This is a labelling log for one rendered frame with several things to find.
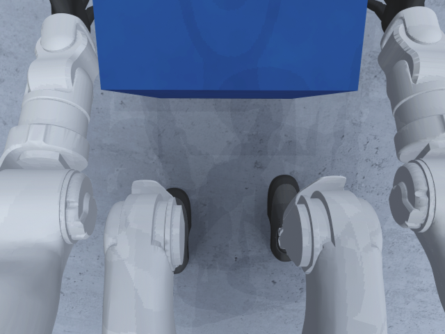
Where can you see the right robot forearm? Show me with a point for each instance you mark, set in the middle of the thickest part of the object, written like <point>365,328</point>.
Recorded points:
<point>413,59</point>

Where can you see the left robot forearm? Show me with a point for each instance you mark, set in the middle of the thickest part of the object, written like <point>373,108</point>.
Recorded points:
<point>53,124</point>

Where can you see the carton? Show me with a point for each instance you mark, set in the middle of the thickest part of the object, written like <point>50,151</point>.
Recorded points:
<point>229,49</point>

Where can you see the right robot thigh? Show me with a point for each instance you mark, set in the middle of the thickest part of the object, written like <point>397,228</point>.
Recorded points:
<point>329,237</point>

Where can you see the left robot upper arm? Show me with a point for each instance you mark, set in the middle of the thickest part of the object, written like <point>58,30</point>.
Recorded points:
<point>43,213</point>

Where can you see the right robot upper arm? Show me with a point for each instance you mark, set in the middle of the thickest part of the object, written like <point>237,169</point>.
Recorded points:
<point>417,202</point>

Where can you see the robot right foot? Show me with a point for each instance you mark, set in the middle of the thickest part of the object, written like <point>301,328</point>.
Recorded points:
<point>281,192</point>

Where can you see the left robot hand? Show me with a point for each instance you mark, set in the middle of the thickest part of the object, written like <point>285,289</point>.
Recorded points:
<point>74,7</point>

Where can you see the right robot hand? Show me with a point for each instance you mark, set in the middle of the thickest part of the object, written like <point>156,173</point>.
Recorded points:
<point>387,12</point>

